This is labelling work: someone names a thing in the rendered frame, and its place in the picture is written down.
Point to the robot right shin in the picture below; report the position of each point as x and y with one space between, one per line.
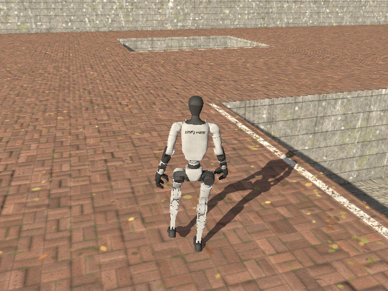
200 224

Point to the right robot hand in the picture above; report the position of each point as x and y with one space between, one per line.
219 170

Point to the robot left forearm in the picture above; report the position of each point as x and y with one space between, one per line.
164 162

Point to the right robot upper arm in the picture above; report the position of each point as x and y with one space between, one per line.
213 128

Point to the left robot upper arm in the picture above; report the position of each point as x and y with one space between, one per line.
176 127

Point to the robot head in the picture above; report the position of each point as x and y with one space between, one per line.
195 107

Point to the robot right forearm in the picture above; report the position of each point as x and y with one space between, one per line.
222 160

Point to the left robot hand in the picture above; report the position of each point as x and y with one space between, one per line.
158 179

